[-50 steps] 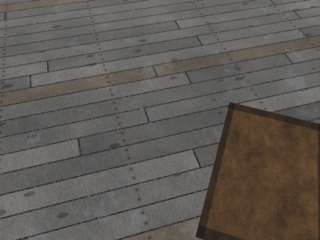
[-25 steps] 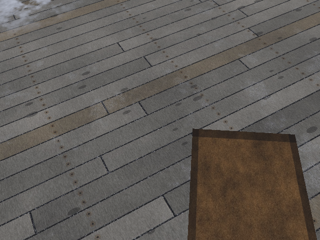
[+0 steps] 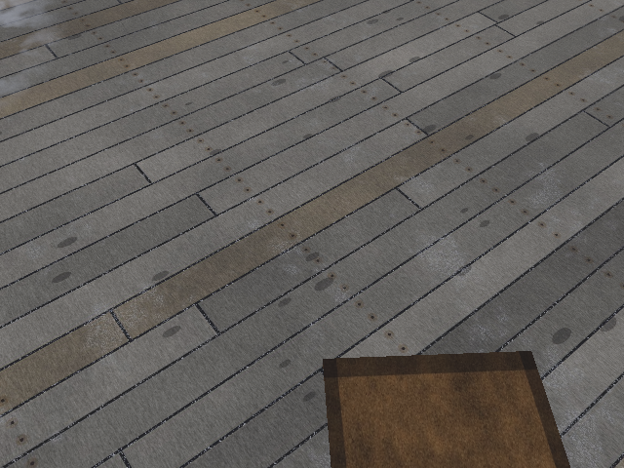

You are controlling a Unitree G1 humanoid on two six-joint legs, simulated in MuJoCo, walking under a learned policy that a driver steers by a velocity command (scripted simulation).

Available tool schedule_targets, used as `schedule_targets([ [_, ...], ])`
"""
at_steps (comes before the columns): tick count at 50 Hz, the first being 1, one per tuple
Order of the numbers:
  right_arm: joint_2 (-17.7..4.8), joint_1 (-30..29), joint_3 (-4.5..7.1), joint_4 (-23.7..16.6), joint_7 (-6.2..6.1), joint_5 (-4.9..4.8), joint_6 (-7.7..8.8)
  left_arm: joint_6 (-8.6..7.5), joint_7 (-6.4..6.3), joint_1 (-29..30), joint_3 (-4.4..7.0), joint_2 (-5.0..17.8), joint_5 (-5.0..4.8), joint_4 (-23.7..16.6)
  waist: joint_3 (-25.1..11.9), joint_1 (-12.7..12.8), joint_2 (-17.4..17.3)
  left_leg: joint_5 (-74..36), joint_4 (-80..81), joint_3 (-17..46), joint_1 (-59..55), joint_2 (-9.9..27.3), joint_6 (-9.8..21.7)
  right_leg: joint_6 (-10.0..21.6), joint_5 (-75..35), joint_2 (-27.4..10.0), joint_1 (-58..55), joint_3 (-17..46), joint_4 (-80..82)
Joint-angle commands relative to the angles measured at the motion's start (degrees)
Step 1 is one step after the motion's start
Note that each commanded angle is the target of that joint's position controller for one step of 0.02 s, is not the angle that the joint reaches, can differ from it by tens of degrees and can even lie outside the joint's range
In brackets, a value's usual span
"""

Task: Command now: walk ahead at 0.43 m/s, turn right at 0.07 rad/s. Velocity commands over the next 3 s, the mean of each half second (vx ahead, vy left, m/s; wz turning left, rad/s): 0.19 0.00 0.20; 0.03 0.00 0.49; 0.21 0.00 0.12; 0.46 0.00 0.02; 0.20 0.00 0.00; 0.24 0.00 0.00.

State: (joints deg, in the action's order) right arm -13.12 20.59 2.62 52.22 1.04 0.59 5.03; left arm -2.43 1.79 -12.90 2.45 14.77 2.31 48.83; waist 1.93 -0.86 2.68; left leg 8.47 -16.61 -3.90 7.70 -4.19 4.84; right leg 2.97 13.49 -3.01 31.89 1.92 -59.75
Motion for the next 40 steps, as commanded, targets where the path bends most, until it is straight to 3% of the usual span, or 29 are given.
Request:
schedule_targets([
  [1, -6.2, 1.2, 0.91, -1.7, -0.01, -0.33, 1.09, -0.03, 0.21, 0.8, -0.13, 1.8, -0.03, -3.2, 2.2, 1.5, -6.7, -25.8, 8.4, 9.7, -0.5, 14.9, 7.1, -1.7, -4.9, -2.1, 4.3, -2.5, 6.3],
  [4, -6.0, 3.2, 0.44, -0.4, -0.26, -0.26, 0.89, -0.45, -0.15, 5.4, -1.18, -0.2, -0.64, -3.8, 0.5, 0.2, -7.2, -41.1, 4.3, 3.7, -0.6, 12.2, 4.6, -2.3, -9.9, 0.5, -2.1, -5.6, 17.3],
  [7, -6.3, 5.6, 0.21, 1.1, -0.68, -0.13, 0.27, -0.66, -0.79, 7.3, -1.34, 0.3, -0.98, -3.6, -1.4, -1.2, -8.7, -42.2, 0.6, 4.4, -4.1, 12.5, 3.6, -1.7, -12.3, 2.7, -6.2, -5.7, 23.0],
  [9, -6.6, 4.9, 0.20, 1.3, -1.11, -0.05, -0.27, -1.01, -1.44, 6.2, -1.04, 1.4, -0.80, -3.2, -1.4, -0.2, -9.0, -41.8, -3.3, 7.3, -5.5, 13.7, 3.6, -0.8, -9.8, 3.5, -8.7, -4.2, 26.3],
  [11, -7.7, 2.1, 0.58, 0.6, -1.50, -0.64, -0.71, -1.98, -2.31, -0.1, -0.31, 3.1, -0.49, -0.8, -2.6, 3.2, -7.2, -38.2, -11.3, 9.2, -5.6, 12.4, 2.0, 0.5, -13.7, 4.2, -16.5, -3.4, 35.8],
  [12, -7.3, 1.9, 0.48, -0.3, -1.59, -1.33, -0.58, -2.92, -2.89, -4.5, 0.42, 6.0, 0.36, 0.3, -6.2, 4.4, -3.8, -29.3, -19.0, 8.5, -0.9, 9.9, 0.4, 1.6, -29.3, -0.7, -26.3, -0.3, 37.0],
  [13, -3.7, 5.0, -0.38, -2.7, -1.88, -2.11, -0.48, -3.20, -3.28, -9.2, 1.41, 10.6, 1.28, -0.1, -14.1, 3.7, 5.2, -0.1, -32.8, 5.9, 9.9, 5.7, -1.2, 6.1, -59.6, -16.4, -41.1, 10.9, 30.7],
  [14, -2.5, 10.2, -0.32, -1.7, -2.64, -3.16, -1.96, -1.77, -2.88, -8.2, 1.98, 10.4, -1.52, -1.0, -23.2, 3.4, 11.6, 30.2, -46.5, 3.6, 16.0, -0.5, -1.8, 14.6, -68.0, -24.7, -45.7, 19.4, 30.6],
  [15, -6.7, 8.3, 1.05, -0.7, -2.96, -1.36, -3.39, -0.88, -2.54, -6.5, 1.47, 7.7, -2.56, -2.2, -19.3, 3.1, 3.1, 30.1, -51.8, 5.6, 18.3, 1.4, -2.1, 14.8, -59.0, -22.4, -39.2, 16.1, 33.6],
  [16, -6.2, 4.9, 1.42, -1.3, -2.55, -0.17, -4.12, -0.51, -2.86, -2.5, 0.74, 5.2, -2.29, -3.0, -12.9, 1.9, 1.4, 26.5, -53.0, 5.8, 20.0, 3.0, -2.5, 13.2, -47.7, -19.5, -32.7, 12.3, 36.8],
  [17, -5.1, 3.0, 1.47, -1.7, -2.07, 0.36, -4.73, -0.18, -3.49, 0.7, 0.14, 3.3, -1.90, -3.5, -7.5, 0.5, 1.3, 23.0, -51.6, 5.8, 20.1, 4.8, -3.3, 11.3, -38.6, -16.7, -25.8, 8.5, 40.4],
  [18, -4.7, 1.8, 1.66, -2.3, -1.63, 0.85, -5.61, 0.05, -4.14, 2.1, -0.01, 2.8, -1.80, -3.5, -4.8, -0.6, 2.7, 19.9, -49.7, 5.7, 18.6, 6.0, -4.1, 9.9, -30.9, -14.6, -20.7, 5.5, 43.3],
  [19, -4.0, 3.1, 1.69, -1.9, -1.37, 1.24, -6.47, 0.25, -4.43, 2.7, 0.12, 3.1, -1.37, -3.7, -4.1, -1.3, 3.6, 18.0, -50.9, 4.4, 16.8, 5.4, -4.8, 9.8, -28.6, -13.4, -17.8, 3.1, 44.1],
  [21, -3.8, 3.4, 2.00, -2.3, -1.23, 1.04, -7.69, 0.25, -4.53, 3.1, 0.36, 3.5, -1.05, -4.0, -5.3, -1.9, 3.0, 16.4, -50.8, 3.6, 15.8, 5.1, -5.4, 10.7, -23.8, -13.3, -15.5, 0.6, 45.0],
  [26, -3.7, -2.7, 1.83, -6.0, -0.11, 1.11, -9.39, 0.92, -4.45, 3.3, 1.05, 5.1, -0.64, -4.0, -4.8, -0.7, 4.7, 13.6, -38.9, 2.1, 16.0, 6.6, -5.1, 10.1, -5.7, -13.9, -15.3, -2.2, 46.8],
  [31, -4.9, -5.7, 1.85, -9.3, 0.93, 0.37, -9.38, 2.27, -3.66, 2.3, 2.27, 8.2, -0.38, -4.0, -5.9, 0.8, 4.8, 16.5, -28.4, -0.8, 10.5, 5.7, -3.2, 8.6, 0.1, -16.5, -16.4, -3.2, 44.8],
  [33, -4.8, -3.3, 1.88, -9.4, 1.15, 0.16, -8.89, 2.87, -3.53, 3.1, 2.81, 9.3, -0.81, -4.2, -5.9, -0.7, 3.6, 13.2, -19.3, -2.0, 4.7, 4.7, -1.4, 5.8, 1.3, -16.2, -14.7, -5.3, 41.6],
  [34, -5.4, -1.3, 2.05, -8.9, 1.04, 0.21, -8.41, 3.28, -3.32, 2.2, 3.00, 9.0, -0.74, -3.8, -5.0, -1.4, 1.0, 10.1, -12.3, -0.5, 0.8, 4.3, -0.4, 2.7, 1.8, -15.0, -11.9, -7.6, 37.7],
  [35, -8.1, -0.6, 2.59, -9.1, 0.54, 0.76, -7.68, 3.92, -2.73, -0.3, 2.85, 6.8, -0.75, -3.3, -2.5, -1.3, -8.8, 11.4, -0.1, 11.1, -0.1, 10.5, 1.2, -1.7, 7.4, -10.3, -7.4, -12.4, 26.8],
  [36, -17.2, -2.2, 4.60, -11.3, 0.02, 0.64, -7.51, 4.29, -3.00, 0.7, 1.80, 2.8, -1.55, -6.9, 1.5, -0.7, -23.0, 5.9, 6.2, 36.2, 1.7, 26.5, 7.7, -6.3, 22.1, 1.4, 6.8, -14.0, 15.8],
  [37, -16.8, 0.5, 5.06, -10.1, -1.01, 1.56, -7.52, 4.94, -3.44, 6.8, 2.10, 5.1, -0.62, -7.7, 3.9, -3.4, -13.9, -1.3, 5.5, 32.2, 7.9, 26.4, 11.2, -5.7, 19.7, 0.9, 4.3, -4.6, 4.6],
  [39, -12.3, -6.7, 3.69, -11.0, -1.72, 0.74, -7.28, 4.76, -2.89, 3.8, 2.07, 4.3, -1.85, -6.6, 3.1, 2.0, -10.1, -0.8, 3.0, 21.5, 9.1, 17.9, 7.7, -4.7, 9.2, 0.7, 2.1, -1.1, 1.9],
  [40, -11.6, -9.7, 3.50, -12.3, -1.68, 0.50, -7.11, 4.35, -2.80, 2.5, 2.52, 5.5, -1.05, -5.8, 1.2, 2.7, -10.9, -3.6, 1.9, 19.5, 6.3, 15.3, 6.5, -4.0, 6.2, 1.6, 2.5, -1.4, 0.6],
])
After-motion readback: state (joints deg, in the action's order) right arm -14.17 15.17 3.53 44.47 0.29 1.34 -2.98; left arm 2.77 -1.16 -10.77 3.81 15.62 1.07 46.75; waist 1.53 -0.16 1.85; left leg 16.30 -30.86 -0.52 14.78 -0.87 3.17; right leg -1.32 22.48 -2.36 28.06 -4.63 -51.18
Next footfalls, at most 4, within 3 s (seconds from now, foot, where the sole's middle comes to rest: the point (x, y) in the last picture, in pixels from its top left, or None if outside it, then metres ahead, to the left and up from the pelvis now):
0.24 right None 0.26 -0.11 -0.78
0.70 left None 0.12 0.08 -0.78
1.16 right None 0.18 -0.10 -0.78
1.56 left None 0.22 0.18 -0.78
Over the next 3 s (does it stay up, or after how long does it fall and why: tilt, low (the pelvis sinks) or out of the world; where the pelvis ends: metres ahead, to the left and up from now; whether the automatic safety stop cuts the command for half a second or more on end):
stays up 0.62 0.26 0.00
